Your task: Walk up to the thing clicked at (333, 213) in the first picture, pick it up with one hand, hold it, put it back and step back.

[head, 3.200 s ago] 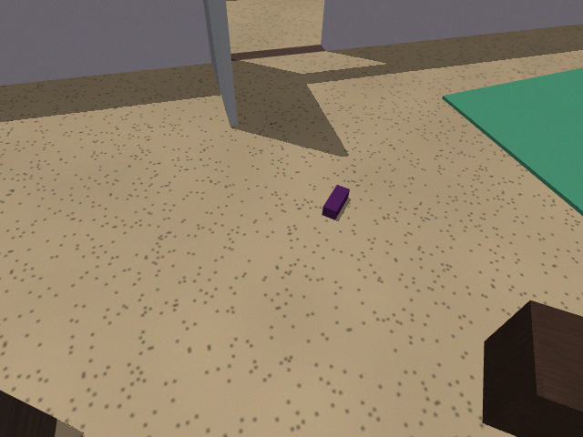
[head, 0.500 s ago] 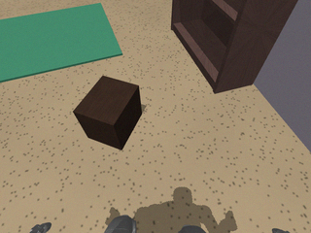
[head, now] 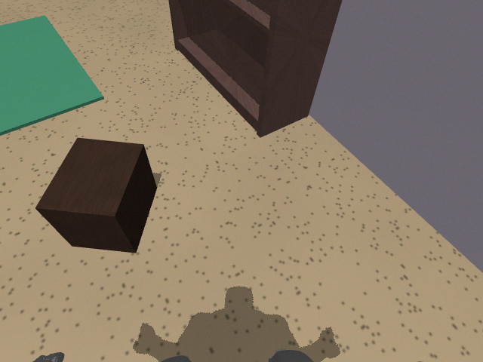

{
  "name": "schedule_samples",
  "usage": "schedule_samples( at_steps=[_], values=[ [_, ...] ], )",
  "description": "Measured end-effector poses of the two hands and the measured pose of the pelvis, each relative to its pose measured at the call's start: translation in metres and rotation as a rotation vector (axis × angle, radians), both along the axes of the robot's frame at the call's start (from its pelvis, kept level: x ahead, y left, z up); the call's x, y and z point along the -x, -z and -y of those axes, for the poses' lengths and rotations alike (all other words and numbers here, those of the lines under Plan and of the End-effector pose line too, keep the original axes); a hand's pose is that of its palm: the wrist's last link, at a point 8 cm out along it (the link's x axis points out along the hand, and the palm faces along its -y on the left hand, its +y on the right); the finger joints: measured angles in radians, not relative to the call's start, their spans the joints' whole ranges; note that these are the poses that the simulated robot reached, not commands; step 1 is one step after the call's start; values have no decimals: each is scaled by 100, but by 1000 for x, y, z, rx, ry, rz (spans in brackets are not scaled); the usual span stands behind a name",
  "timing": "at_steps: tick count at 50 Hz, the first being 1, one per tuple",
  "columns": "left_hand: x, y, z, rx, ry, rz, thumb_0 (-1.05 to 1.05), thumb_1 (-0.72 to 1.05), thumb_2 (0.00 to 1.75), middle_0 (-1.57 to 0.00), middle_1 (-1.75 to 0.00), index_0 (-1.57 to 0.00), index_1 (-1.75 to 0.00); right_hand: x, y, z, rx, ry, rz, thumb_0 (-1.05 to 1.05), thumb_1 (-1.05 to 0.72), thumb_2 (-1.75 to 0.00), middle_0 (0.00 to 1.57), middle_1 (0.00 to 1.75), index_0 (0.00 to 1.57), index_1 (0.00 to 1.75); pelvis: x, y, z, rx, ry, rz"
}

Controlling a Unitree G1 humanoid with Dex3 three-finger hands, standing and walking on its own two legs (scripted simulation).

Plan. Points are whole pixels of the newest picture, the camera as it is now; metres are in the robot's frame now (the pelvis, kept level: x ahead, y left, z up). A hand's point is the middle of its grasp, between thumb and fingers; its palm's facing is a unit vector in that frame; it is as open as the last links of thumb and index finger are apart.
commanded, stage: walk up
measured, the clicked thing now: out of the picture +0.01 +1.19 -0.72
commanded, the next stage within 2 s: stand in 1.84 s
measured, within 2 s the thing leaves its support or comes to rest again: neither
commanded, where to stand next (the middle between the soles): +0.06 -0.01 m, yaw -8 degrees
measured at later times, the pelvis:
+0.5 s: pelvis +0.00 +0.00 +0.00, yaw -8 degrees
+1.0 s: pelvis +0.01 +0.00 +0.01, yaw -12 degrees
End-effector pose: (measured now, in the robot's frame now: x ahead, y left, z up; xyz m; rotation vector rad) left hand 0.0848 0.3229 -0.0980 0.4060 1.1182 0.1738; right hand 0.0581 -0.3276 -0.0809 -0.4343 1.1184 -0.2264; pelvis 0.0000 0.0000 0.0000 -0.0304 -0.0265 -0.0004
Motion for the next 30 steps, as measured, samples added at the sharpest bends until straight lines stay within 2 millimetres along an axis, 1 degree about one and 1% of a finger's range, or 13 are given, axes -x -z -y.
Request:
schedule_samples(
  at_steps=[3,5,9,13,16,19,23,30],
  values=[
    [-4,1,8,-29,15,16,0,90,89,-20,-30,-21,-30,8,13,15,-4,37,-13,1,-90,-90,21,30,21,30,0,8,9,16,19,7],
    [-4,1,15,-36,27,22,0,90,89,-20,-30,-21,-30,11,20,17,-13,68,-24,1,-90,-90,21,30,21,30,0,9,12,8,37,13],
    [-6,0,24,-30,46,14,0,90,89,-21,-30,-21,-30,12,28,11,-48,96,-9,1,-90,-90,21,30,20,30,0,8,12,-12,70,16],
    [-15,7,27,-6,70,19,0,90,89,-21,-30,-21,-30,15,33,-2,-68,107,6,1,-90,-90,21,30,20,30,1,11,5,-21,91,14],
    [-25,12,29,14,72,21,0,90,89,-21,-30,-21,-30,23,33,-14,-82,120,9,1,-90,-90,21,30,20,30,2,10,1,-41,111,18],
    [-34,12,32,24,88,31,0,90,89,-21,-30,-21,-30,30,33,-19,-97,129,3,1,-90,-90,21,30,21,30,3,8,3,-25,132,22],
    [-38,11,35,28,106,31,0,90,89,-21,-30,-21,-30,35,31,-18,-104,160,-7,1,-90,-90,21,30,21,30,3,5,5,-26,138,23],
    [-47,3,38,30,126,-7,0,90,89,-21,-30,-21,-30,43,28,-14,-102,204,-29,1,-90,-90,21,30,21,30,0,-4,0,-35,163,10]
  ],
)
